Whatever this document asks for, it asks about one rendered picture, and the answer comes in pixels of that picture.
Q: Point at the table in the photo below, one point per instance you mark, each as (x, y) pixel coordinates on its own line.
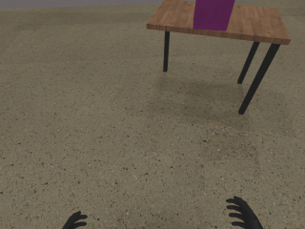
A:
(250, 23)

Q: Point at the robot left hand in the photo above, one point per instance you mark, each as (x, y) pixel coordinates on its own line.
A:
(72, 221)

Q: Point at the robot right hand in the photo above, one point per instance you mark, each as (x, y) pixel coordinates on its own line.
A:
(247, 214)

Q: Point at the carton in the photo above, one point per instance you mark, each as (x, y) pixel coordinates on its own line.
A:
(212, 15)

